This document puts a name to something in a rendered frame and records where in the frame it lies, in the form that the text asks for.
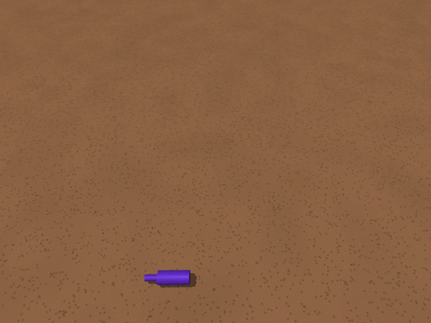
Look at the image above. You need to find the bottle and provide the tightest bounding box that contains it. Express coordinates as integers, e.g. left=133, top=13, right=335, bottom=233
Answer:
left=144, top=270, right=191, bottom=285

